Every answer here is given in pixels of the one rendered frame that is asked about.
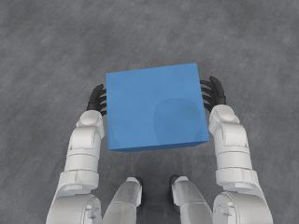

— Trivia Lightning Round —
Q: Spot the robot left forearm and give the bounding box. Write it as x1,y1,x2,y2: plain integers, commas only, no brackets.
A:
46,110,105,224

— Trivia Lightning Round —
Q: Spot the left robot foot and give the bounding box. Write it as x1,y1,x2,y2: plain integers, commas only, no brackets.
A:
135,176,144,215

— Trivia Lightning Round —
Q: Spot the right robot hand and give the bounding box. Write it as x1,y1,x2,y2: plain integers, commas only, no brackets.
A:
199,76,226,114

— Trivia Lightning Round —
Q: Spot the left robot upper arm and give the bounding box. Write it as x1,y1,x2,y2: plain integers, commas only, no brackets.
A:
47,194,102,224

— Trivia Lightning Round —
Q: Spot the right robot upper arm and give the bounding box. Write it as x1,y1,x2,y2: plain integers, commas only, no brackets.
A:
212,191,273,224

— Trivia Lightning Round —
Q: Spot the left robot hand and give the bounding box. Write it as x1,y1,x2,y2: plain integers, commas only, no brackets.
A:
86,84,107,117

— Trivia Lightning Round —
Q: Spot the carton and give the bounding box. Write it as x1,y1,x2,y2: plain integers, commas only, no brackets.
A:
106,63,209,153

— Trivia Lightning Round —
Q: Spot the robot right shin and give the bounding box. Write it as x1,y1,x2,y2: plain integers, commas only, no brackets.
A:
175,176,189,206

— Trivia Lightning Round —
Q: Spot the robot right forearm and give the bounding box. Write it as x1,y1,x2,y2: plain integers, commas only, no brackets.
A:
208,105,273,223

